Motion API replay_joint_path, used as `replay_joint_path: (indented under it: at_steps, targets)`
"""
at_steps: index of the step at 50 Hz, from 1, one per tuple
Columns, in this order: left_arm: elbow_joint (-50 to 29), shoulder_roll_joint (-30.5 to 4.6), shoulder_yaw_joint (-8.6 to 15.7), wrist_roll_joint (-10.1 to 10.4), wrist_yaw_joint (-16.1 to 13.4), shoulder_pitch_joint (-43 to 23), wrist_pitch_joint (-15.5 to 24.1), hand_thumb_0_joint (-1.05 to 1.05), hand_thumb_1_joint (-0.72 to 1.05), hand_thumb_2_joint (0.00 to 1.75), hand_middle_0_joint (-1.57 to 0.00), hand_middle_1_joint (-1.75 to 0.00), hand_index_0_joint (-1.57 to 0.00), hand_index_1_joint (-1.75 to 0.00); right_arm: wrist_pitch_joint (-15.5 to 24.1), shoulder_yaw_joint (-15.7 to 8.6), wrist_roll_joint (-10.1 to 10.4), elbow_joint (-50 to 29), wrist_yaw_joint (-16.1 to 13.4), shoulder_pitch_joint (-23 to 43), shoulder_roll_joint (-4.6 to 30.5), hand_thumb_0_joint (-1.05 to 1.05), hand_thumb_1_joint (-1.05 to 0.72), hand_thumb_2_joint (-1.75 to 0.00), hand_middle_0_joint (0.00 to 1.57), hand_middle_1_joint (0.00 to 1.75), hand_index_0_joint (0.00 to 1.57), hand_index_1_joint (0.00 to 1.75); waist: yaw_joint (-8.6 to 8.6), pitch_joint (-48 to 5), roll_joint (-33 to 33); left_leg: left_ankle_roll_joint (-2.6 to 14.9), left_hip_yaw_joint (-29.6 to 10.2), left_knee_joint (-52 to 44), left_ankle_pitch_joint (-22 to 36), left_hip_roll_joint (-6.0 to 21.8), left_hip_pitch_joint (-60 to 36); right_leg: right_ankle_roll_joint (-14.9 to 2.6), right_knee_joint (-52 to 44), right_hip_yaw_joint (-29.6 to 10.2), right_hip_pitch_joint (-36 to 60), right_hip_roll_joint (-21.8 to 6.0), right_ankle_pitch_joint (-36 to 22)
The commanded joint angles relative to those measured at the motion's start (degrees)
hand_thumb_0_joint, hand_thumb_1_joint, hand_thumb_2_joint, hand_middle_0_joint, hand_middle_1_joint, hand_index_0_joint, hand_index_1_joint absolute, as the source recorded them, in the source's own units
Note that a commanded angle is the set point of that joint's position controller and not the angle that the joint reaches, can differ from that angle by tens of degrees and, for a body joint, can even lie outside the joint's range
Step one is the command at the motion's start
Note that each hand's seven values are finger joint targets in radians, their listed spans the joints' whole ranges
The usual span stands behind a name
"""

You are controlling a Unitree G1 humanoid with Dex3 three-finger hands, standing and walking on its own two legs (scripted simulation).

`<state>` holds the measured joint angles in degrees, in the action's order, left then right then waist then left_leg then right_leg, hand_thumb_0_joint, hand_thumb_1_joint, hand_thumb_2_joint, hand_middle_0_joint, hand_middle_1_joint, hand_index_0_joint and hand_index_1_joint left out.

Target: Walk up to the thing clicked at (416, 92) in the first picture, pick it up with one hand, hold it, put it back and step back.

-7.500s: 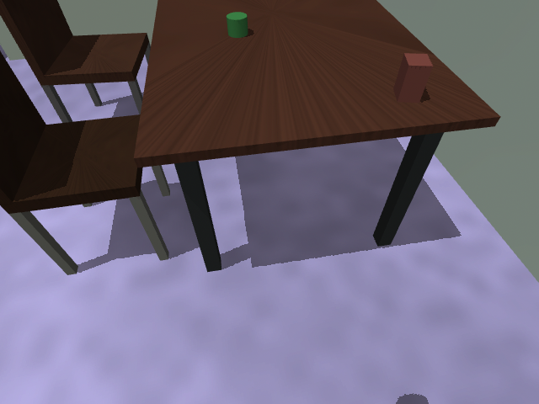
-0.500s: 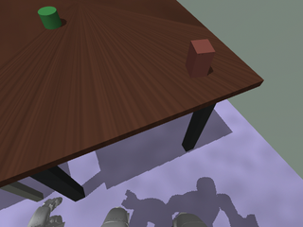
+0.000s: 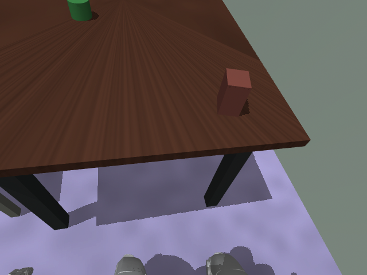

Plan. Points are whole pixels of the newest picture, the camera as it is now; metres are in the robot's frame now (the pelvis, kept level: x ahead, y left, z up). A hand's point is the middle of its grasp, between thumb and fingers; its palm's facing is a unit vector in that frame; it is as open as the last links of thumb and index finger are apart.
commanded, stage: walk up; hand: right
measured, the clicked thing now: (232, 93) +0.56 -0.12 +0.05
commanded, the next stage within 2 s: none
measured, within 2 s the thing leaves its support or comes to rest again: neither
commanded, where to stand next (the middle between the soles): +0.08 -0.07 m, yaw +11 degrees
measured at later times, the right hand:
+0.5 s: hand (322, 257) +0.18 -0.36 -0.13, palm faces -0.28 +0.90 -0.34, open 7.4 cm
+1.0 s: hand (305, 258) +0.17 -0.30 -0.11, palm faces -0.26 +0.89 -0.36, open 7.4 cm
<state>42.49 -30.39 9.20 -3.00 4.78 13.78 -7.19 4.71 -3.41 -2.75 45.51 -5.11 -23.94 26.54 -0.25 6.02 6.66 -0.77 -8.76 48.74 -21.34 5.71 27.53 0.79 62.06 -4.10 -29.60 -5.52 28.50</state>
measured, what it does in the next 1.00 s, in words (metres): steps on the spot: right foot, then left foot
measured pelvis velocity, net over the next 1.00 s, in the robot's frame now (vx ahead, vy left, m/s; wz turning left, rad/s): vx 0.00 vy -0.08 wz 0.26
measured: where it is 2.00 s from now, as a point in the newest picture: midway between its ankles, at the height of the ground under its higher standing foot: outside the picture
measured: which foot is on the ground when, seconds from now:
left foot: down 0.00-0.06, up 0.08-0.66, down 0.68-1.00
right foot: up 0.00-0.04, down 0.06-1.00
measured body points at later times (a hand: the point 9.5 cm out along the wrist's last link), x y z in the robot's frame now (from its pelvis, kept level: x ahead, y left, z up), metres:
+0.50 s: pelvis +0.01 -0.13 +0.03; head +0.07 -0.15 +0.47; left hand -0.05 +0.21 -0.05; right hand +0.19 -0.41 -0.11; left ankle +0.02 +0.03 -0.64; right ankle +0.02 -0.21 -0.69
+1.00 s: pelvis +0.00 -0.08 +0.02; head +0.01 -0.07 +0.47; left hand -0.04 +0.24 -0.10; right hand +0.19 -0.35 -0.09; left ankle +0.00 +0.03 -0.69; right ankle +0.05 -0.21 -0.69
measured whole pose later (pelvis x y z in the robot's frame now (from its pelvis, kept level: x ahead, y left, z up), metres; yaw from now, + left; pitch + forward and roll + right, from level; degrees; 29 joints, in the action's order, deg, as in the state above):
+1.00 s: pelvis +0.00 -0.08 +0.02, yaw +15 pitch -3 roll -1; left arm 55.5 -21.8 1.6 -1.3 -0.4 15.3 2.2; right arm -1.9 -1.8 -0.4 54.0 0.8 -7.6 21.5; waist -1.4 4.1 -1.1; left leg 1.1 -0.1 42.4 -22.1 0.7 19.6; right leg 1.4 38.3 2.3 -16.3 -2.3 19.3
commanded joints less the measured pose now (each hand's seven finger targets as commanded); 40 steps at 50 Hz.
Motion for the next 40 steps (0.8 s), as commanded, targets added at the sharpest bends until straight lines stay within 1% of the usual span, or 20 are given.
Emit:
replay_joint_path:
  at_steps: [1,2,3,4,5,7,9,11,15,17,18,25,30,33,34,35,36,37,38,40]
  targets:
    - [-1.33,-5.01,1.88,1.32,-1.4,8.49,3.29,0.0,0.9,0.9,-0.2,-0.3,-0.2,-0.3,-0.73,-5.83,-0.08,-4.67,-0.81,6.62,19.79,0.0,-0.9,-0.9,0.2,0.3,0.2,0.3,-5.78,-7.18,-21.17,11.19,-7.16,-10.33,7.09,4.33,6.77,-1.54,-16.61,9.06,14.68,3.57,-2.87]
    - [0.72,-5.9,2.46,0.9,-1.92,13.32,3.87,0.0,0.9,0.9,-0.2,-0.3,-0.2,-0.3,-1.55,-4.59,-0.34,-4.47,-0.86,7.19,15.7,0.0,-0.9,-0.9,0.2,0.3,0.2,0.3,-8.71,-8.17,-12.09,8.52,-1.03,1.95,4.64,-1.21,10.19,-1.11,-24.83,8.7,19.16,5.14,-2.04]
    - [0.76,-11.0,3.12,-0.5,-2.42,15.46,4.47,0.0,0.9,0.9,-0.2,-0.3,-0.2,-0.3,-2.07,-2.47,0.83,-5.43,-1.15,7.04,8.86,0.0,-0.9,-0.9,0.2,0.3,0.2,0.3,-11.42,-4.45,7.61,4.78,4.04,21.82,-6.15,-10.77,22.47,-2.85,-36.54,-12.25,18.01,-5.78,9.2]
    - [-3.93,-17.93,3.28,-0.11,-2.78,1.53,4.54,0.0,0.9,0.9,-0.2,-0.3,-0.2,-0.3,-2.15,-3.42,1.42,-6.75,-2.64,5.46,9.0,0.0,-0.9,-0.9,0.2,0.3,0.2,0.3,-3.69,-3.3,16.67,3.2,1.08,27.2,-17.63,-9.43,24.03,-9.6,-51.25,-38.75,10.83,-17.97,11.39]
    - [-5.12,-18.57,3.35,1.01,-3.19,-4.78,5.04,0.0,0.9,0.9,-0.2,-0.3,-0.2,-0.3,-1.98,-4.55,1.13,-5.14,-2.9,6.92,12.28,0.0,-0.9,-0.9,0.2,0.3,0.2,0.3,-0.66,-0.05,6.37,2.83,-2.41,30.26,-12.01,-6.29,20.6,-9.89,-54.23,-41.81,6.86,-20.47,16.55]
    - [-2.73,-13.13,1.58,1.02,-4.18,-6.09,6.58,0.0,0.9,0.9,-0.2,-0.3,-0.2,-0.3,-1.78,-4.38,2.15,0.01,-0.85,3.46,14.07,0.0,-0.9,-0.9,0.2,0.3,0.2,0.3,1.29,2.64,-3.28,2.77,0.23,26.65,-5.3,-3.41,18.13,-8.9,-43.59,-24.65,8.96,-14.48,9.98]
    - [0.36,-10.63,0.88,0.73,-4.71,-3.18,8.33,0.0,0.9,0.9,-0.2,-0.3,-0.2,-0.3,-1.95,-3.64,2.24,2.0,1.26,1.57,12.68,0.0,-0.9,-0.9,0.2,0.3,0.2,0.3,0.19,0.88,-1.28,3.44,0.93,22.59,-2.9,-3.37,14.63,-10.13,-38.02,-17.22,12.62,-13.07,-1.01]
    - [2.96,-10.03,0.25,0.96,-5.07,1.83,9.95,0.0,0.9,0.9,-0.2,-0.3,-0.2,-0.3,-2.74,-3.47,1.95,1.46,2.68,3.95,10.37,0.0,-0.9,-0.9,0.2,0.3,0.2,0.3,-1.71,0.62,-1.69,3.35,0.35,18.43,-3.07,-4.5,13.58,-9.39,-37.31,-13.95,16.48,-13.26,-10.73]
    - [4.27,-9.18,-0.26,2.21,-6.5,6.62,11.36,0.0,0.9,0.9,-0.2,-0.3,-0.2,-0.3,-4.26,-3.45,1.25,-0.25,3.71,7.77,9.01,0.0,-0.9,-0.9,0.2,0.3,0.2,0.3,-3.09,-3.54,-1.29,1.96,-0.71,13.38,-1.8,-6.9,13.41,-7.03,-33.51,-8.72,28.07,-14.41,-41.58]
    - [4.14,-8.38,-0.62,2.43,-7.29,7.99,11.47,0.0,0.9,0.9,-0.2,-0.3,-0.2,-0.3,-5.08,-3.48,1.42,-1.07,4.15,9.44,8.58,0.0,-0.9,-0.9,0.2,0.3,0.2,0.3,-3.67,-5.04,0.42,1.74,-0.03,12.52,-0.97,-7.88,12.48,-4.56,-32.54,-5.77,30.56,-13.9,-51.48]
    - [3.88,-8.75,-0.4,2.29,-7.57,8.06,11.44,0.0,0.9,0.9,-0.2,-0.3,-0.2,-0.3,-5.41,-3.46,1.36,-1.77,4.34,10.59,8.34,0.0,-0.9,-0.9,0.2,0.3,0.2,0.3,-3.53,-5.48,1.79,1.8,0.52,11.84,-1.04,-7.28,12.4,-5.06,-32.52,-5.09,31.26,-14.52,-53.24]
    - [3.37,-8.13,-0.58,1.79,-7.99,8.77,11.63,0.0,0.9,0.9,-0.2,-0.3,-0.2,-0.3,-6.58,-3.03,1.87,-2.5,5.36,15.47,6.6,0.0,-0.9,-0.9,0.2,0.3,0.2,0.3,-4.23,-4.23,3.71,2.19,3.65,5.59,-0.66,-5.47,7.6,-5.87,-33.78,-0.28,29.1,-13.69,-48.98]
    - [1.58,-9.11,-1.01,1.47,-6.94,5.2,11.27,0.0,0.9,0.9,-0.2,-0.3,-0.2,-0.3,-6.09,-2.99,1.88,-1.64,6.1,15.89,6.03,0.0,-0.9,-0.9,0.2,0.3,0.2,0.3,-2.43,-5.8,4.68,3.08,9.88,-3.35,-2.64,-4.31,-3.74,-10.67,-31.98,3.38,21.1,-13.9,-38.74]
    - [1.66,-8.06,-2.24,1.74,-6.31,3.2,10.55,0.0,0.9,0.9,-0.2,-0.3,-0.2,-0.3,-5.09,-3.71,1.71,0.87,6.07,12.49,7.1,0.0,-0.9,-0.9,0.2,0.3,0.2,0.3,0.51,-6.94,0.27,4.53,10.95,-14.35,3.41,-6.44,-17.2,-8.26,-25.51,6.53,11.05,-11.35,-25.19]
    - [2.11,-5.63,-3.12,1.6,-6.04,5.19,10.27,0.0,0.9,0.9,-0.2,-0.3,-0.2,-0.3,-4.63,-4.32,1.48,1.83,5.77,10.66,9.05,0.0,-0.9,-0.9,0.2,0.3,0.2,0.3,1.61,-8.45,-6.48,6.25,5.28,-18.69,2.14,-4.61,-23.85,-6.13,-18.1,8.71,5.36,-9.46,-20.69]
    - [1.37,-1.39,-4.43,2.5,-5.69,5.19,10.12,0.0,0.9,0.9,-0.2,-0.3,-0.2,-0.3,-3.96,-4.99,1.08,0.89,5.33,10.57,13.04,0.0,-0.9,-0.9,0.2,0.3,0.2,0.3,1.94,-9.3,-20.76,11.26,-17.25,-26.07,2.22,8.12,-25.39,-1.76,-7.14,11.73,-3.38,-1.29,-8.15]
    - [2.54,-5.31,-3.18,2.59,-6.51,1.75,9.47,0.0,0.9,0.9,-0.2,-0.3,-0.2,-0.3,-3.93,-4.95,2.38,0.87,5.05,10.83,14.78,0.0,-0.9,-0.9,0.2,0.3,0.2,0.3,3.48,-8.05,-18.53,18.17,-24.38,-29.36,-2.88,14.89,-15.47,-1.57,-5.09,6.55,0.68,0.92,10.86]
    - [2.98,-6.97,-3.14,2.45,-6.51,0.76,9.36,0.0,0.9,0.9,-0.2,-0.3,-0.2,-0.3,-4.11,-4.8,2.29,1.16,4.93,13.14,13.69,0.0,-0.9,-0.9,0.2,0.3,0.2,0.3,1.95,-4.82,-14.13,18.5,-20.29,-30.01,-5.03,13.75,-11.17,-1.59,-4.11,4.43,1.75,-0.22,10.12]
    - [4.33,-6.14,-3.34,2.74,-6.23,2.86,9.16,0.0,0.9,0.9,-0.2,-0.3,-0.2,-0.3,-4.0,-3.74,2.33,0.57,4.74,16.28,11.37,0.0,-0.9,-0.9,0.2,0.3,0.2,0.3,0.31,-2.96,-12.29,16.24,-13.57,-28.43,-1.97,10.49,-10.36,-1.78,-5.09,3.83,1.79,-0.54,7.06]
    - [7.3,-5.52,-3.61,2.97,-6.06,6.01,9.46,0.0,0.9,0.9,-0.2,-0.3,-0.2,-0.3,-3.72,-2.89,2.13,0.77,4.58,19.37,10.61,0.0,-0.9,-0.9,0.2,0.3,0.2,0.3,-0.87,-2.66,-16.26,13.48,-8.95,-26.72,0.74,8.29,-6.4,-1.81,-11.09,4.37,6.42,-0.49,1.5]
